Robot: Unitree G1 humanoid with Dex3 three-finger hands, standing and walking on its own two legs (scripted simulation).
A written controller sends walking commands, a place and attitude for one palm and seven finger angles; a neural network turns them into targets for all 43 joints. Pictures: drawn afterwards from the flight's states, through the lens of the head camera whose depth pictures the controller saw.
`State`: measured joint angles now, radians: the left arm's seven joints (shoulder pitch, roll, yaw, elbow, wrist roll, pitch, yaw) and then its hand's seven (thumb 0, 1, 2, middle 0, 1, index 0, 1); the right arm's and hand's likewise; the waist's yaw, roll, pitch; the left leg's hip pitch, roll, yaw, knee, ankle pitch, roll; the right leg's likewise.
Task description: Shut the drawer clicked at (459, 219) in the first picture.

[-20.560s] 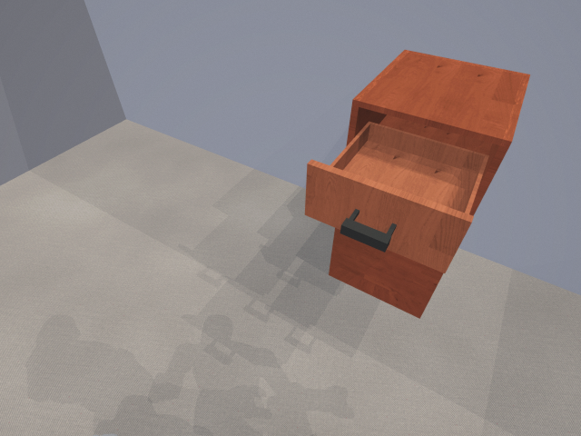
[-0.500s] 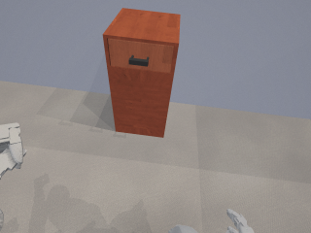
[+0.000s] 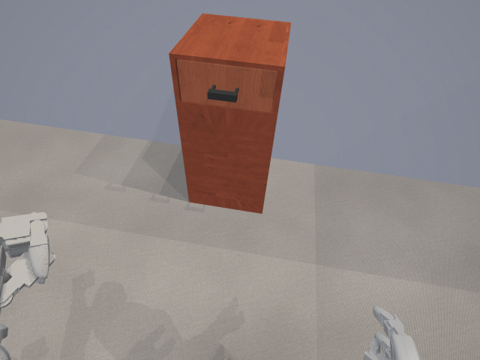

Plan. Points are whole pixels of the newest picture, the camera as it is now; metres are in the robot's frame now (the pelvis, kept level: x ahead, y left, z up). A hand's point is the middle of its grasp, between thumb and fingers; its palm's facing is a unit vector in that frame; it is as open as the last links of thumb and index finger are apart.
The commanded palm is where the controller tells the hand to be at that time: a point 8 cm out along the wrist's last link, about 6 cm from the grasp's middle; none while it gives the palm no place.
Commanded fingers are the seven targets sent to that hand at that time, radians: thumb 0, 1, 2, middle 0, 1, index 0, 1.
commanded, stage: stop stepping back and stand still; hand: left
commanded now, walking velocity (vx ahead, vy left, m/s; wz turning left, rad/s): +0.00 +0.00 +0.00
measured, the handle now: (223, 92) +0.97 +0.10 -0.05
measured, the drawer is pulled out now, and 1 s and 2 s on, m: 0.00 0.00 0.00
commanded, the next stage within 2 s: let the arm hang, fingers relaxed in 0.44 s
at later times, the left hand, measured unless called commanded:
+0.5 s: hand (60, 231) +0.22 +0.23 +0.18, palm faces +0.29 -0.81 -0.50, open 3.2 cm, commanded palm +0.16 +0.28 +0.19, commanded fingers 0.00 0.90 0.90 -1.40 -1.60 -1.40 -1.60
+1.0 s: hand out of the picture -0.03 +0.21 -0.16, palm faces +0.03 -0.97 -0.24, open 4.1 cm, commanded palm none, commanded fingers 0.00 0.90 0.90 -0.44 -0.56 -0.44 -0.56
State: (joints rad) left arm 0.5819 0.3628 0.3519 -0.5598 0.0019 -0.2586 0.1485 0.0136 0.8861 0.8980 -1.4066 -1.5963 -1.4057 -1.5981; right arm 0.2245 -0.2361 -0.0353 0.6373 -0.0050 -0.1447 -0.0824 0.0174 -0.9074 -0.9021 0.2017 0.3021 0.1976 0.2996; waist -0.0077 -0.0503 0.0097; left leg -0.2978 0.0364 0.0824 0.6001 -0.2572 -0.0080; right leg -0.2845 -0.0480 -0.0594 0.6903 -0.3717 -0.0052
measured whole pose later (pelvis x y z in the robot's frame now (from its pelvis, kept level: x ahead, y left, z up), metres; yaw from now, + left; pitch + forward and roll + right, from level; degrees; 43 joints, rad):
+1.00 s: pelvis -0.01 +0.01 +0.01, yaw +2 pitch -1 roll -1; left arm 0.34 0.24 0.01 0.99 0.02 0.04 0.02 0.01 0.90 0.90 -0.79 -0.99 -0.79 -0.98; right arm 0.29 -0.19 0.01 1.00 -0.02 0.04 0.00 0.01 -0.91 -0.90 0.20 0.30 0.20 0.30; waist 0.01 -0.01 0.08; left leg -0.28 0.02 0.03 0.49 -0.19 0.02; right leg -0.22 -0.01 -0.10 0.46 -0.22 -0.01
